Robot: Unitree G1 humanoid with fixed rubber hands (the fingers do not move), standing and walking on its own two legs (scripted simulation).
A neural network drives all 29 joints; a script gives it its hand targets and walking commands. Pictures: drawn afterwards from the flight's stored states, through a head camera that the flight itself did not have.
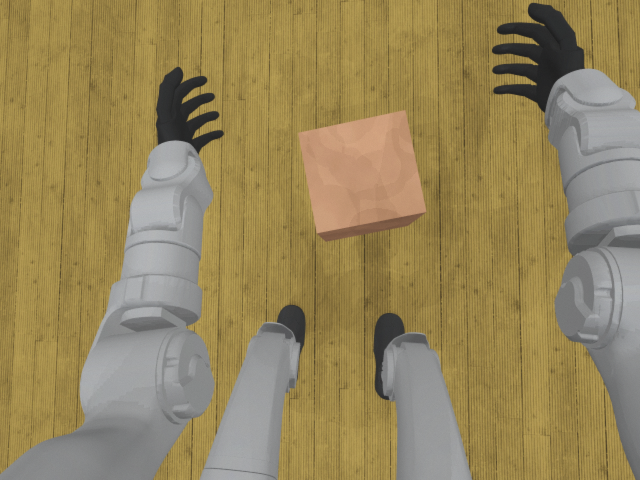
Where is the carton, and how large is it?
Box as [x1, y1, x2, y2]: [298, 110, 425, 241]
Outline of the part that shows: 405,110 298,133 316,231 325,241 404,226 409,224 425,212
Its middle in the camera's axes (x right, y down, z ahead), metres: +0.09 -0.13 +0.87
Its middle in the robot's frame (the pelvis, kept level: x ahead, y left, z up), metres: +0.53 +0.00 -0.53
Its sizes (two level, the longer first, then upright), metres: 0.210 0.200 0.250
